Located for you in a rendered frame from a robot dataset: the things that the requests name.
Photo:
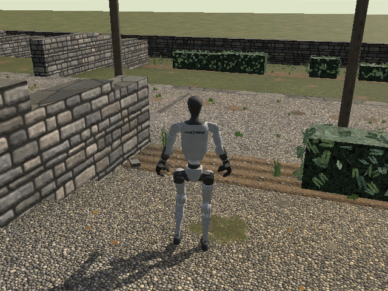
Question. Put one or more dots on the robot right forearm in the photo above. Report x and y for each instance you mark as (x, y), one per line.
(225, 159)

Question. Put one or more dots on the robot torso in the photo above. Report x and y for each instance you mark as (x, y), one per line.
(194, 139)

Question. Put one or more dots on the robot left thigh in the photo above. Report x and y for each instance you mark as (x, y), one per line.
(179, 176)

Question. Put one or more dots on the left robot upper arm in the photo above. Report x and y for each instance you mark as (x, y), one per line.
(175, 128)

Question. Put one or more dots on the right robot hand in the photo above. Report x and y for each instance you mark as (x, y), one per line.
(222, 168)

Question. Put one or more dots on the left robot hand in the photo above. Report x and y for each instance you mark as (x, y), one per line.
(158, 170)

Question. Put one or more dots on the robot left forearm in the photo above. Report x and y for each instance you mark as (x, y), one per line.
(163, 159)

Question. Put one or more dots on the right robot upper arm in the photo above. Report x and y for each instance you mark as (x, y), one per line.
(213, 128)

